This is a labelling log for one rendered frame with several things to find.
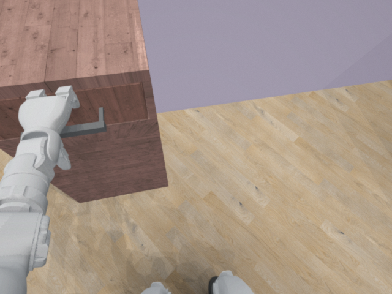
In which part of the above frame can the drawer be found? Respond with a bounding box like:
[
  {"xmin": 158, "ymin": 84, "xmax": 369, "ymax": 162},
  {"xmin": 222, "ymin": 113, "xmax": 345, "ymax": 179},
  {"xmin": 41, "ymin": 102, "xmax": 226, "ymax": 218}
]
[{"xmin": 0, "ymin": 82, "xmax": 148, "ymax": 140}]

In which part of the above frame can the robot left forearm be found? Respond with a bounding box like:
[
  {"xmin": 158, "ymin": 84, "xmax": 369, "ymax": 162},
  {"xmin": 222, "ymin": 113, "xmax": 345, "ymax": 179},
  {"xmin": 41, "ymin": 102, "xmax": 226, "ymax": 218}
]
[{"xmin": 0, "ymin": 127, "xmax": 61, "ymax": 215}]

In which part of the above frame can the handle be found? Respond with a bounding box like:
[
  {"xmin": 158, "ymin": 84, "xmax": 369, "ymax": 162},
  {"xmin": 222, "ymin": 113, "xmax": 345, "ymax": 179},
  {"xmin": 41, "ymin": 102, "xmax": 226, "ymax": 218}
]
[{"xmin": 20, "ymin": 107, "xmax": 107, "ymax": 140}]

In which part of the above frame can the robot left upper arm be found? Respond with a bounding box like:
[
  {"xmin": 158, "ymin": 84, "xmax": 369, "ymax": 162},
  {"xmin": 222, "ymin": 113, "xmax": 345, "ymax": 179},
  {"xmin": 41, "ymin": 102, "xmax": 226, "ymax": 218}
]
[{"xmin": 0, "ymin": 212, "xmax": 51, "ymax": 294}]

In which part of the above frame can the robot left shin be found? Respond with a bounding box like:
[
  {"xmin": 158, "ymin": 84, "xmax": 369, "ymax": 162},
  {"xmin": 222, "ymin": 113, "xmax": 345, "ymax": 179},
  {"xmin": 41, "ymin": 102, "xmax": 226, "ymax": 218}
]
[{"xmin": 151, "ymin": 282, "xmax": 165, "ymax": 288}]

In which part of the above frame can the left robot hand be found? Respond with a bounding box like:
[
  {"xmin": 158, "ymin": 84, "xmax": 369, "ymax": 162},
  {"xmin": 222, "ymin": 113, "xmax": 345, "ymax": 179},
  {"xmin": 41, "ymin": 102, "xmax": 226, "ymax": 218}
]
[{"xmin": 18, "ymin": 86, "xmax": 80, "ymax": 170}]

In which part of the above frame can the cabinet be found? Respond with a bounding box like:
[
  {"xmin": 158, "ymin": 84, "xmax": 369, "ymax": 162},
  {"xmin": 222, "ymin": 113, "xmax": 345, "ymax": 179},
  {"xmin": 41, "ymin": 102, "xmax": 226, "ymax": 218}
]
[{"xmin": 0, "ymin": 0, "xmax": 168, "ymax": 203}]

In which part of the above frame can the robot right thigh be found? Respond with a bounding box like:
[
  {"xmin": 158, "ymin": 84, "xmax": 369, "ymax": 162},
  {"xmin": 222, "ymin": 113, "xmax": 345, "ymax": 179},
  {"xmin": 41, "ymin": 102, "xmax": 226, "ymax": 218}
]
[{"xmin": 213, "ymin": 276, "xmax": 254, "ymax": 294}]

